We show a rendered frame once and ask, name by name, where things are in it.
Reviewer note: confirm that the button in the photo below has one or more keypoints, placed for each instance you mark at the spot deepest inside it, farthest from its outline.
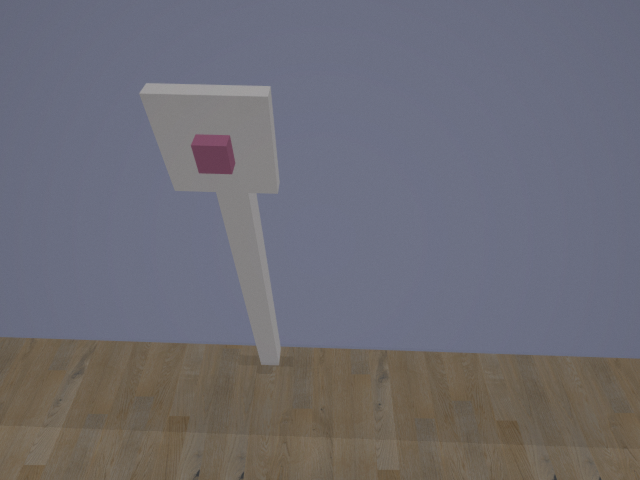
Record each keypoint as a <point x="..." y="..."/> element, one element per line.
<point x="213" y="154"/>

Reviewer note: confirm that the panel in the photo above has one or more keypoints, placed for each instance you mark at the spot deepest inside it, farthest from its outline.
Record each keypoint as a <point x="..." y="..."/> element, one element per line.
<point x="177" y="112"/>

